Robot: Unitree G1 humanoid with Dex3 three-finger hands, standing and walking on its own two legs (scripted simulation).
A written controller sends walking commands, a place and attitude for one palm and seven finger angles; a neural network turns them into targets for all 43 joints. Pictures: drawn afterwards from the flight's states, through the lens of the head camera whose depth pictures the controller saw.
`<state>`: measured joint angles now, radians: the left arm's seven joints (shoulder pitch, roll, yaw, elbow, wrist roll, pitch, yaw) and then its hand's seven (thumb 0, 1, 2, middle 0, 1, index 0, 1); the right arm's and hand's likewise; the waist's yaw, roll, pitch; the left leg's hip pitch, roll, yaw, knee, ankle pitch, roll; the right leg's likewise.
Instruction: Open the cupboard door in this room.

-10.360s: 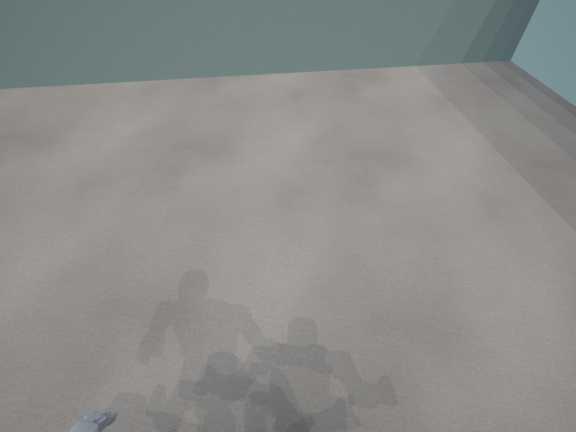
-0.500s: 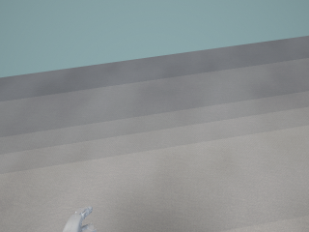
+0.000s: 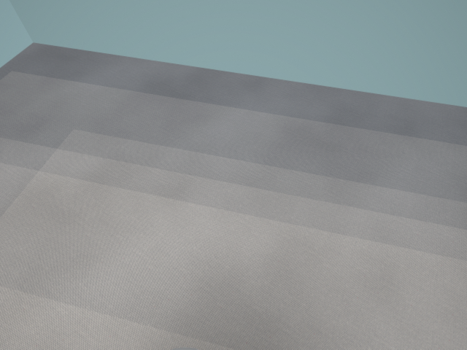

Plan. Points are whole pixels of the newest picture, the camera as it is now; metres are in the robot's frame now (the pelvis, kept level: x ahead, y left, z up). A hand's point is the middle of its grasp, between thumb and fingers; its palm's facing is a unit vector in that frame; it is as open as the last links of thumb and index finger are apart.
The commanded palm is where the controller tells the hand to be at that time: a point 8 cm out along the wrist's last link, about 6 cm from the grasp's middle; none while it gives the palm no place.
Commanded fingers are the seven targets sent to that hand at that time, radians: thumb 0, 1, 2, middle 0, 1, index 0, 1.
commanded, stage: turn or walk to find it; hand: left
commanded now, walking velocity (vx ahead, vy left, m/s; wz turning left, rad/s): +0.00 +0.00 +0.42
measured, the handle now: out of the picture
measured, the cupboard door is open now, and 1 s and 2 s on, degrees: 0 0 0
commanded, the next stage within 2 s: none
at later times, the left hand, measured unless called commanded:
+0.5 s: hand out of the picture +0.07 +0.22 -0.14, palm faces +0.18 -0.95 -0.27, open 7.4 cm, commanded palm none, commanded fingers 0.00 0.90 0.90 -0.20 -0.30 -0.20 -0.30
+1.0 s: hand out of the picture -0.09 +0.14 -0.15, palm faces +0.46 -0.85 -0.28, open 7.3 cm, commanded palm none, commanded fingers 0.00 0.90 0.90 -0.20 -0.30 -0.20 -0.30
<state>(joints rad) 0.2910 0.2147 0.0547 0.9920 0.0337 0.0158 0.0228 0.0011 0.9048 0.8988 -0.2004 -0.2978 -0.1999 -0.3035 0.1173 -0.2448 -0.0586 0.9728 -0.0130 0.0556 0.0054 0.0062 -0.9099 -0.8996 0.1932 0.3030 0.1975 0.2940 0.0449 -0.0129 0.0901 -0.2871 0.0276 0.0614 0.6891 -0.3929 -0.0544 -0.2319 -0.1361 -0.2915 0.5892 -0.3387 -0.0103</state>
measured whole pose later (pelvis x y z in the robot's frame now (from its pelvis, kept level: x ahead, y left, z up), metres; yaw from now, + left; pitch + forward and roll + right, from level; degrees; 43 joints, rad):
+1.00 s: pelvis -0.04 -0.05 +0.01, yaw +25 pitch -1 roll +2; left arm 0.26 0.17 0.04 0.97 0.03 0.00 0.03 0.00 0.91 0.90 -0.20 -0.30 -0.20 -0.30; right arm 0.20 -0.25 -0.08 1.02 -0.02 0.08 0.01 0.01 -0.91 -0.90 0.19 0.30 0.20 0.29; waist 0.02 0.02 0.07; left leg -0.39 0.04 -0.01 0.98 -0.42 -0.08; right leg -0.22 -0.10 -0.26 0.51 -0.28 -0.06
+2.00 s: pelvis -0.07 -0.09 +0.01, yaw +50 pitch -1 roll +2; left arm 0.21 0.16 0.04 0.94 0.03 0.00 0.03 0.00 0.91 0.90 -0.20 -0.30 -0.20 -0.30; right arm 0.25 -0.25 -0.09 1.02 -0.03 0.08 0.01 0.01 -0.91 -0.90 0.19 0.30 0.20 0.29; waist -0.01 0.03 0.07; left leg -0.43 0.05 -0.02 1.06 -0.39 -0.08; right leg -0.20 -0.10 -0.23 0.51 -0.28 -0.04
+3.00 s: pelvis -0.09 -0.14 +0.01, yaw +75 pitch -1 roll +3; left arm 0.23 0.16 0.04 0.95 0.03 0.00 0.03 0.00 0.91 0.90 -0.20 -0.30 -0.20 -0.30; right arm 0.24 -0.25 -0.08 1.02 -0.03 0.08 0.01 0.01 -0.91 -0.90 0.19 0.30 0.20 0.29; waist -0.01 0.03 0.07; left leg -0.43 0.04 -0.02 1.04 -0.40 -0.08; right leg -0.20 -0.10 -0.23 0.51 -0.30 -0.04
